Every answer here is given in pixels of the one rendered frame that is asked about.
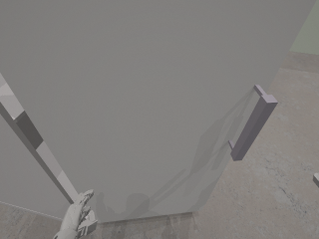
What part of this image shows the robot left forearm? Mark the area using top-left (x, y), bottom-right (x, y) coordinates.
top-left (53, 229), bottom-right (79, 239)

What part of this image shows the fridge door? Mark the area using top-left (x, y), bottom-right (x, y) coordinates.
top-left (0, 0), bottom-right (317, 223)

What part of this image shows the handle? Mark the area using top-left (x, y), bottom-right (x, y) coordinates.
top-left (228, 85), bottom-right (278, 161)

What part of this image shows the left robot hand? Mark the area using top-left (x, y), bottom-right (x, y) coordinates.
top-left (60, 189), bottom-right (98, 238)

